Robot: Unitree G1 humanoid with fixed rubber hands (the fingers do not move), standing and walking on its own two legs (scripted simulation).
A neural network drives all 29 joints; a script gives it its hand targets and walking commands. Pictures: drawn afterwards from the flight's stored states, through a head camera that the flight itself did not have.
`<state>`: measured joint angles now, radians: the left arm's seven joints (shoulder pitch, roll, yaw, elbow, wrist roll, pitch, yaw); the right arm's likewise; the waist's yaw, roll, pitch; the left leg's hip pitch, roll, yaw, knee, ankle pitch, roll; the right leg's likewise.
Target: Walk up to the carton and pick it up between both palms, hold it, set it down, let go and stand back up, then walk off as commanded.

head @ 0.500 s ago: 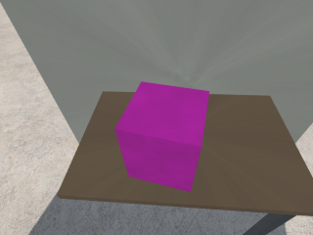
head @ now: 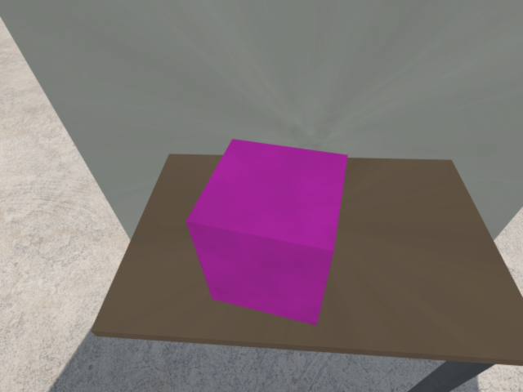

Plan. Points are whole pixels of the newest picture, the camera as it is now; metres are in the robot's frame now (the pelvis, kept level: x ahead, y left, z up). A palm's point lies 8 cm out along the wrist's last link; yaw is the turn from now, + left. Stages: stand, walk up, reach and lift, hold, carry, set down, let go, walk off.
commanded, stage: stand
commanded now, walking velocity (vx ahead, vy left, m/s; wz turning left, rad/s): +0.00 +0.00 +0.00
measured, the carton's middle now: (274, 232) +0.42 +0.00 -0.01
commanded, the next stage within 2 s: walk off in 0.14 s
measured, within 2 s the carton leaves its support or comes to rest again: neither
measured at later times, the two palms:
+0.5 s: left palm out of the picture +0.08 +0.30 -0.12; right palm out of the picture +0.06 -0.30 -0.14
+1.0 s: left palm out of the picture +0.01 +0.29 -0.14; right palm out of the picture -0.04 -0.32 -0.15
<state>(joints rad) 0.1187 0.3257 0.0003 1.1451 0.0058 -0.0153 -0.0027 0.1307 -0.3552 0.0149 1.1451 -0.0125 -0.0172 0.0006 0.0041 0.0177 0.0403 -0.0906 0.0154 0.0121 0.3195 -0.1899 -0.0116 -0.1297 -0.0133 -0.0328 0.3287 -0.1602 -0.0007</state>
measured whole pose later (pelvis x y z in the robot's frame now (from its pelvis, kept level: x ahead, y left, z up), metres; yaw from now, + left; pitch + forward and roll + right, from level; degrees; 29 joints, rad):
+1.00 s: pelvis -0.12 +0.00 -0.04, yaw -3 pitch -3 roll -1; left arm 0.12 0.34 0.06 0.82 0.01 0.04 -0.01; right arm 0.12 -0.41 -0.07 0.81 -0.02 0.06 -0.02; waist -0.04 0.07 0.25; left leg -0.48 -0.01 -0.13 0.89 -0.44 0.01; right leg -0.26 0.08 0.05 0.72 -0.41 -0.03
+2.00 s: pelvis -0.43 +0.01 -0.03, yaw -3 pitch -5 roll +0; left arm 0.19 0.33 0.07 0.83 0.03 0.06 -0.01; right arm 0.16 -0.41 -0.07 0.84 0.00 0.06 -0.03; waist 0.01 0.07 0.19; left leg -0.56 -0.14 -0.19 1.17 -0.47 0.02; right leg -0.30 0.04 0.06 0.72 -0.34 -0.02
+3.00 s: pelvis -0.43 -0.01 -0.03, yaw +2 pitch -5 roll +0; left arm 0.28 0.35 0.04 0.93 0.01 -0.02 -0.01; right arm 0.10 -0.38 -0.06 0.92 -0.02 -0.02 0.02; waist 0.05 0.05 0.14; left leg -0.34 0.03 -0.04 0.60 -0.19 0.00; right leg -0.20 0.01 0.00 0.66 -0.38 -0.01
